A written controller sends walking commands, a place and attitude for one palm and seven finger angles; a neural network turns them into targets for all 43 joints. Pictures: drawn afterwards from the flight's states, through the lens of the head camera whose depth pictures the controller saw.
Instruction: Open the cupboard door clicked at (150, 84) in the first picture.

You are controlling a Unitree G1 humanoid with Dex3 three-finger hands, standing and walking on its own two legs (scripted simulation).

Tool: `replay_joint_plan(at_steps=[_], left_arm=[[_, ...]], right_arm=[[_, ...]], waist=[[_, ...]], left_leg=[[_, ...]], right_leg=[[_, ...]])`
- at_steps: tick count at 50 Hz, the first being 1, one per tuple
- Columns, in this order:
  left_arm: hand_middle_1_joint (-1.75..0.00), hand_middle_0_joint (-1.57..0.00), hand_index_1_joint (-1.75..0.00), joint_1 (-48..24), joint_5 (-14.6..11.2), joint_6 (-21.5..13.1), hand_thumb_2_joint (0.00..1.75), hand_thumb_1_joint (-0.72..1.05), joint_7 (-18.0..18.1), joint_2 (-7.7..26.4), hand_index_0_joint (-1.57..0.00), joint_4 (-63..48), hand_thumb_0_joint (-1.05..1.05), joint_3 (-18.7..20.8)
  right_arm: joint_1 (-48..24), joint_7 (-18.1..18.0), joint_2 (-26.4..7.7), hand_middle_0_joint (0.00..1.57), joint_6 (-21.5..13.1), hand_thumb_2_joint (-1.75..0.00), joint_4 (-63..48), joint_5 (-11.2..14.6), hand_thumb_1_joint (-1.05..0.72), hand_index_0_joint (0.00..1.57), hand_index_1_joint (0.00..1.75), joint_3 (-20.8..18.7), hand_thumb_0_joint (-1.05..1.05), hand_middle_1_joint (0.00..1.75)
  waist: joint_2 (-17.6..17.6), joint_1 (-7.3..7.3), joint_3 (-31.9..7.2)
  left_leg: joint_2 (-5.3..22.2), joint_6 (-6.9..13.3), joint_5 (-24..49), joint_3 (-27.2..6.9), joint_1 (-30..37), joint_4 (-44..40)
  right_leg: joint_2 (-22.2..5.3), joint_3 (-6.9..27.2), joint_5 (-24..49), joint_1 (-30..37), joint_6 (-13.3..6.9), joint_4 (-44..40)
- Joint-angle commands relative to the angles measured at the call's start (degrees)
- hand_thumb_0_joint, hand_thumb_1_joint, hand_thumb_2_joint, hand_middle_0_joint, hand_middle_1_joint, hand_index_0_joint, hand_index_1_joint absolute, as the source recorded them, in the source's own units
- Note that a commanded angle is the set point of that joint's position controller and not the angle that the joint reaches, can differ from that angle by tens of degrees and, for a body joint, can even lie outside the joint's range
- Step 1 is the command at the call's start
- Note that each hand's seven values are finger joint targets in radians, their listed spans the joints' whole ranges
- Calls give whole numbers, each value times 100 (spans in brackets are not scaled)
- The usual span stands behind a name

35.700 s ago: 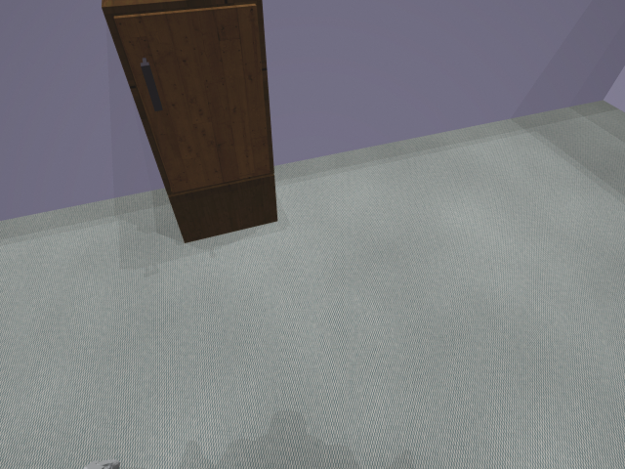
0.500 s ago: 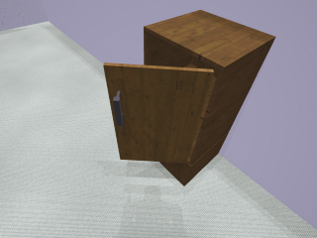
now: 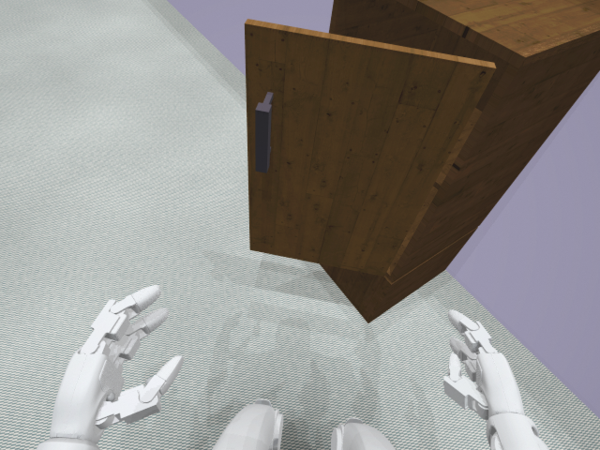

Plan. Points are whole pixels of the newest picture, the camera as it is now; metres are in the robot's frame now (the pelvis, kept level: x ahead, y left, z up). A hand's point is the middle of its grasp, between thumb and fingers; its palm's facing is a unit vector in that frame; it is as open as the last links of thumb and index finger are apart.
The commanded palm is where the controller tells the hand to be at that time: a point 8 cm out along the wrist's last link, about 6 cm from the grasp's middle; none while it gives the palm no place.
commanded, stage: raise the hand with hooked fingers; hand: left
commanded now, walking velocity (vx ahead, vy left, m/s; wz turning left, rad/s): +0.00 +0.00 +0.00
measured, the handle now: (265, 133) +0.61 +0.13 +0.06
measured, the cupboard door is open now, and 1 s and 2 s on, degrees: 45 45 45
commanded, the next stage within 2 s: move the hooked fingers beside the handle in 1.54 s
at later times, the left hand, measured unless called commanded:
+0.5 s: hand (162, 295) +0.28 +0.21 +0.05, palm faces -0.06 -1.00 -0.05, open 12.4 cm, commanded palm +0.26 +0.27 +0.06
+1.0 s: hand (146, 256) +0.32 +0.24 +0.07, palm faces -0.05 -1.00 -0.06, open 14.0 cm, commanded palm +0.30 +0.29 +0.07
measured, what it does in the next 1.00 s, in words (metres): stands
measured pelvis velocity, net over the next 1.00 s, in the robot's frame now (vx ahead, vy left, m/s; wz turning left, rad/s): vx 0.04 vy -0.02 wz -0.01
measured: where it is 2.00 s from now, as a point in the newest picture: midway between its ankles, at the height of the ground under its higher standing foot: outside the picture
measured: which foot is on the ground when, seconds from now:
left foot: down 0.00-1.00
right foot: down 0.00-1.00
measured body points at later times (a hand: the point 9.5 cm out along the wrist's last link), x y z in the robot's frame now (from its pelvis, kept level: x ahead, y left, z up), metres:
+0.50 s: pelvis +0.04 -0.02 +0.01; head +0.13 +0.01 +0.45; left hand +0.28 +0.26 +0.05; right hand +0.20 -0.28 -0.06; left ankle +0.07 +0.04 -0.63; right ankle +0.05 -0.11 -0.63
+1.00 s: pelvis +0.04 -0.02 +0.02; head +0.12 -0.01 +0.46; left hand +0.32 +0.29 +0.08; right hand +0.21 -0.27 -0.05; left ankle +0.07 +0.04 -0.63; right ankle +0.05 -0.11 -0.63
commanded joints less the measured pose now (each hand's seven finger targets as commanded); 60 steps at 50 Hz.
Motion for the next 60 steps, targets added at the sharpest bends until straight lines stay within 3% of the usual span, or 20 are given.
replay_joint_plan(at_steps=[1, 4, 5, 7, 8, 10, 13, 14, 15, 16, 21, 26, 34, 38, 41, 45, 47, 50, 55, 60], left_arm=[[-74, -25, -74, -1624, 3, -618, 61, 22, -491, 403, -25, -1279, 0, -188], [-78, -25, -78, -1222, -155, 33, 58, 15, -933, 830, -25, -810, 0, 403], [-80, -25, -80, -988, -233, 279, 57, 13, -1004, 1022, -25, -668, 0, 718], [-82, -26, -82, -980, -485, 597, 55, 8, -1067, 1047, -26, -994, 0, 990], [-84, -26, -84, -960, -599, 652, 54, 6, -1045, 1080, -26, -1043, 0, 1142], [-87, -26, -87, -877, -761, 581, 52, 1, -951, 1176, -26, -969, 0, 1462], [-92, -27, -92, -959, -765, 223, 49, -6, -923, 1085, -27, -804, 0, 1423], [-93, -27, -93, -1011, -750, 128, 48, -8, -964, 1022, -27, -629, 0, 1325], [-94, -27, -94, -1050, -761, 79, 47, -10, -1035, 1091, -27, -429, 0, 1384], [-96, -27, -96, -1114, -768, 14, 46, -13, -1128, 1043, -27, -392, 0, 1298], [-103, -28, -103, -1282, -913, -38, 41, -24, -1465, 1394, -28, -337, 0, 1600], [-111, -29, -111, -1513, -1013, -78, 36, -36, -1488, 1668, -29, -350, 0, 1913], [-120, -30, -120, -2145, -1052, 104, 30, -50, -1748, 1771, -30, 527, 0, 1967], [-120, -30, -120, -2713, -1069, 133, 30, -50, -1930, 1969, -30, 632, 0, 2022], [-120, -30, -120, -3023, -1052, 153, 30, -50, -2014, 2184, -30, 828, 0, 2135], [-120, -30, -120, -3313, -1107, 194, 30, -50, -2079, 2374, -30, 1161, 0, 2317], [-120, -30, -120, -3437, -1097, 203, 30, -50, -2130, 2400, -30, 1311, 0, 2320], [-120, -30, -120, -3649, -1129, 253, 30, -50, -2213, 2499, -30, 1632, 0, 2386], [-120, -30, -120, -3680, -1161, 242, 30, -50, -2373, 2419, -30, 1778, 0, 2252], [-120, -30, -120, -3610, -1135, 124, 30, -50, -2259, 2675, -30, 1543, 0, 2489]], right_arm=[[142, -64, -916, 20, -243, -90, -264, 50, -90, 20, 30, -256, 0, 30], [174, -152, -925, 20, -231, -90, -320, 179, -90, 20, 30, -255, 0, 30], [126, -187, -910, 20, -210, -90, -336, 216, -90, 20, 30, -254, 0, 30], [87, -233, -807, 20, -164, -90, -410, 242, -90, 20, 30, -236, 0, 30], [55, -271, -750, 20, -159, -90, -404, 246, -90, 20, 30, -238, 0, 30], [14, -314, -647, 20, -184, -90, -322, 197, -90, 20, 30, -214, 0, 30], [132, -281, -622, 20, -244, -90, -155, 159, -90, 20, 30, -230, 0, 30], [154, -259, -636, 20, -265, -90, -111, 155, -90, 20, 30, -234, 0, 30], [170, -260, -675, 20, -275, -90, -102, 141, -90, 20, 30, -243, 0, 30], [215, -247, -709, 20, -299, -90, -94, 156, -90, 20, 30, -252, 0, 30], [374, -237, -822, 20, -367, -90, -61, 198, -90, 20, 30, -327, 0, 30], [453, -229, -835, 20, -330, -90, -44, 185, -90, 20, 30, -343, 0, 30], [460, -234, -914, 20, -189, -90, -133, 211, -90, 20, 30, -273, 0, 30], [484, -269, -949, 20, -186, -90, -142, 219, -90, 20, 30, -237, 0, 30], [515, -276, -965, 20, -175, -90, -113, 218, -90, 20, 30, -197, 0, 30], [520, -296, -985, 20, -166, -90, -90, 217, -90, 20, 30, -188, 0, 30], [522, -290, -981, 20, -150, -90, -88, 234, -90, 20, 30, -166, 0, 30], [578, -312, -1020, 20, -131, -90, -56, 231, -90, 20, 30, -167, 0, 30], [608, -289, -1044, 20, -145, -90, -84, 262, -90, 20, 30, -184, 0, 30], [655, -252, -1067, 20, -158, -90, -88, 233, -90, 20, 30, -230, 0, 30]], waist=[[865, -650, -502], [441, -375, -1004], [563, -182, -1170], [457, -59, -1576], [238, -38, -1624], [268, 88, -1663], [360, -35, -1514], [322, -114, -1373], [303, -96, -1259], [359, -162, -1313], [540, -147, -1668], [688, -105, -1754], [524, -264, -1353], [629, -277, -1488], [735, -238, -1512], [531, -234, -1458], [668, -208, -1464], [401, -251, -1409], [559, -206, -1461], [686, -170, -1526]], left_leg=[[614, -705, -1168, -1982, 1330, -1806], [499, -612, -903, -1611, 1104, -1824], [440, -636, -531, -1448, 1196, -1829], [393, -676, 148, -1342, 1412, -1882], [374, -653, 442, -1246, 1378, -1812], [326, -648, 1024, -1071, 1261, -1650], [338, -629, 1469, -887, 1176, -1415], [351, -622, 1428, -878, 1140, -1385], [335, -612, 1526, -863, 1018, -1338], [340, -597, 1577, -829, 1066, -1294], [338, -574, 2060, -757, 1296, -1261], [355, -582, 2486, -711, 1516, -1297], [323, -445, 1755, -579, 1085, -1281], [336, -418, 1768, -603, 1269, -1327], [356, -439, 1849, -635, 1380, -1397], [343, -412, 1687, -636, 1292, -1431], [343, -418, 1628, -644, 1337, -1526], [342, -366, 1560, -609, 1157, -1452], [331, -357, 1527, -619, 1240, -1541], [351, -395, 1682, -669, 1454, -1639]], right_leg=[[19, 411, -178, -1267, 50, -515], [28, 436, -145, -485, 16, -850], [63, 406, -20, -231, -36, -902], [64, 338, 282, 234, -28, -1023], [77, 332, 388, 443, -20, -1100], [106, 327, 601, 676, -61, -1104], [76, 353, 801, 590, -46, -1082], [70, 349, 767, 476, -34, -1086], [83, 363, 853, 500, -70, -1060], [64, 388, 901, 466, -47, -1066], [35, 490, 1336, 732, -20, -1113], [48, 487, 1678, 891, -13, -1118], [12, 677, 1386, 979, 43, -1375], [20, 700, 1384, 999, 32, -1424], [44, 658, 1392, 1004, -15, -1412], [44, 676, 1233, 1052, -15, -1478], [27, 665, 1152, 1053, -10, -1512], [14, 767, 1120, 1142, -5, -1580], [-8, 789, 1011, 1132, -29, -1635], [24, 633, 1071, 982, -44, -1545]])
